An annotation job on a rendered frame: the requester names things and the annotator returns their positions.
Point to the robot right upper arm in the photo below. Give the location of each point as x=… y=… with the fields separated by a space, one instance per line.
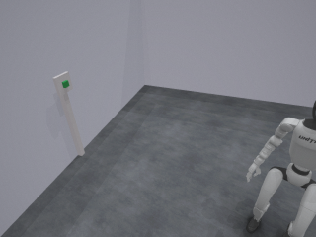
x=287 y=125

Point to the panel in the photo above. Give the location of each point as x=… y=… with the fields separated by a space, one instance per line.
x=65 y=102

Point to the right robot hand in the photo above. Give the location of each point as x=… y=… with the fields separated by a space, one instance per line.
x=252 y=168

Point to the left robot thigh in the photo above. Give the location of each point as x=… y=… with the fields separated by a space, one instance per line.
x=306 y=211

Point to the button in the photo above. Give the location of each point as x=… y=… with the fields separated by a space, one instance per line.
x=65 y=84

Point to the humanoid robot torso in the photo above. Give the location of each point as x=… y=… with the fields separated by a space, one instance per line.
x=302 y=153

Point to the robot right forearm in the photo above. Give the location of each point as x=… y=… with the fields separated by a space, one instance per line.
x=265 y=153

